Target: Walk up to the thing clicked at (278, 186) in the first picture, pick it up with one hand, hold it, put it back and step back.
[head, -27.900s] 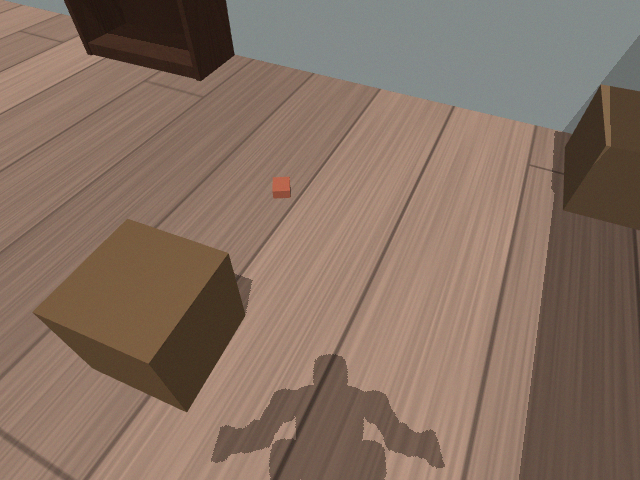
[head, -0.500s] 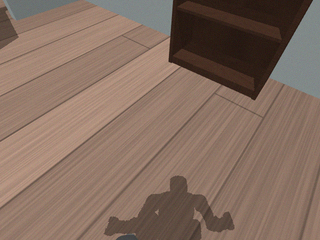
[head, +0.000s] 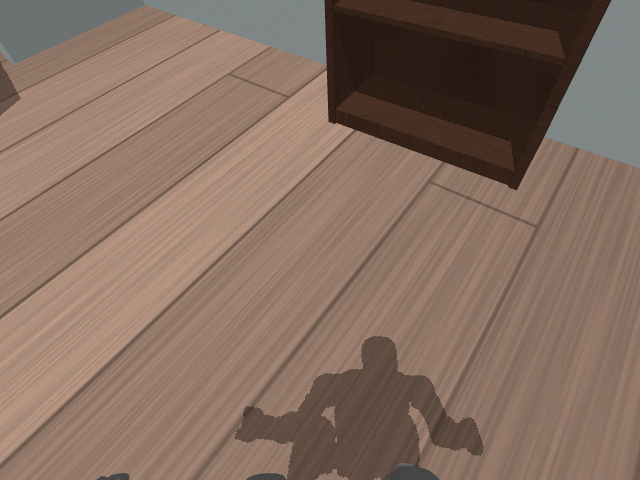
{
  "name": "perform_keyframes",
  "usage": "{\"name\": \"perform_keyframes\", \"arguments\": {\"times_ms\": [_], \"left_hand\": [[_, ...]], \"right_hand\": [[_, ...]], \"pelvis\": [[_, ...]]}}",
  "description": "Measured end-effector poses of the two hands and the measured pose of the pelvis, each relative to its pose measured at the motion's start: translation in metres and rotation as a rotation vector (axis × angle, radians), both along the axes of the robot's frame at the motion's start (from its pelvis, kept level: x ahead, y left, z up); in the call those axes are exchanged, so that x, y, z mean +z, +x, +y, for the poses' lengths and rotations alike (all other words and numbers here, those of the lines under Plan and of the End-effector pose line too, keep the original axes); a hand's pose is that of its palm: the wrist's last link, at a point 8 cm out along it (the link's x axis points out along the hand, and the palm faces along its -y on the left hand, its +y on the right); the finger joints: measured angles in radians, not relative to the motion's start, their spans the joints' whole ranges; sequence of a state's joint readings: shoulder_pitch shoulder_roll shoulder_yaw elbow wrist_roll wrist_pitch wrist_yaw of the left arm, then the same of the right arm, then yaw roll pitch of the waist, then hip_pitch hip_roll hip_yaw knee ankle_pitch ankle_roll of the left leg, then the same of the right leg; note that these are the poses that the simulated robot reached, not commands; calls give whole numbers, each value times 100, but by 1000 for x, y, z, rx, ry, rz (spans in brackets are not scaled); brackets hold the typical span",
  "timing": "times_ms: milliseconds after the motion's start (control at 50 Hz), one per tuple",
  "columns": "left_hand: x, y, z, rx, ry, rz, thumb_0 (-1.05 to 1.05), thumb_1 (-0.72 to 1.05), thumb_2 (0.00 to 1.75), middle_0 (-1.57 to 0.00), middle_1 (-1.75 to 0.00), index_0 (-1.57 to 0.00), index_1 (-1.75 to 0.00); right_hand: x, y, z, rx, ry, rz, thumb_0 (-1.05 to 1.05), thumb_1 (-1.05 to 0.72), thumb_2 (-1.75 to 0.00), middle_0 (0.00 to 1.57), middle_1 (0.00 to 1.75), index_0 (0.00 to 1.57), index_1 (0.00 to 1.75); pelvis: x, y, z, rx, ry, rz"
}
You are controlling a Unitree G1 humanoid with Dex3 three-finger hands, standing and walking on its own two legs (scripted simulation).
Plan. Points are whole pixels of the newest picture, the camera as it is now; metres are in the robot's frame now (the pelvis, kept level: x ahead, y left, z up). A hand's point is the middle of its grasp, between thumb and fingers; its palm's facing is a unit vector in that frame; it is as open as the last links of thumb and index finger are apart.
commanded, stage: walk up
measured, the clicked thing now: out of the picture +0.16 -1.18 -0.73
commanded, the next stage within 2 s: stand in 0.76 s
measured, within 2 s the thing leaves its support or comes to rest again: neither
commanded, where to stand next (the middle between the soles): +0.10 +0.02 m, yaw +1 degrees
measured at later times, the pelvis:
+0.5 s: pelvis +0.03 +0.01 +0.03, yaw +1 degrees
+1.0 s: pelvis +0.04 +0.00 +0.03, yaw +2 degrees
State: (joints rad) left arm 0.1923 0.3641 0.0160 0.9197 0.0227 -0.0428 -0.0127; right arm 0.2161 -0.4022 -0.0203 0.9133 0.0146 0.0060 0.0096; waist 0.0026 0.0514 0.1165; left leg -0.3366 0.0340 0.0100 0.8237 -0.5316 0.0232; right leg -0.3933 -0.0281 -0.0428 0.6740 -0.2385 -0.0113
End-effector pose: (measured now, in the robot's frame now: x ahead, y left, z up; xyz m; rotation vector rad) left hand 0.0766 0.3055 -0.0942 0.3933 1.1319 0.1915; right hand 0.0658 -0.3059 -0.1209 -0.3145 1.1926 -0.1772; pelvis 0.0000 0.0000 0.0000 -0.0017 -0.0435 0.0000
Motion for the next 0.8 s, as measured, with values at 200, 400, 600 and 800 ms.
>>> {"name": "perform_keyframes", "arguments": {"times_ms": [200,400,600,800], "left_hand": [[-5,31,-1,28,-62,-7,1,90,90,-20,-30,-21,-30],[-2,41,6,65,-77,17,1,91,90,-20,-30,-20,-30],[5,33,7,93,-71,47,1,91,90,-20,-30,-20,-30],[7,20,4,118,-61,90,1,91,90,-20,-30,-20,-30]], "right_hand": [[12,6,16,6,1,55,1,-91,-90,21,30,21,30],[30,34,17,-1,-24,36,1,-91,-90,21,30,21,30],[36,67,21,18,-11,-17,1,-91,-90,21,30,20,30],[31,71,23,24,12,6,1,-91,-90,21,30,20,30]], "pelvis": [[11,16,9,8,7,13],[22,29,12,17,3,1],[28,34,12,24,4,-2],[31,39,8,30,5,4]]}}
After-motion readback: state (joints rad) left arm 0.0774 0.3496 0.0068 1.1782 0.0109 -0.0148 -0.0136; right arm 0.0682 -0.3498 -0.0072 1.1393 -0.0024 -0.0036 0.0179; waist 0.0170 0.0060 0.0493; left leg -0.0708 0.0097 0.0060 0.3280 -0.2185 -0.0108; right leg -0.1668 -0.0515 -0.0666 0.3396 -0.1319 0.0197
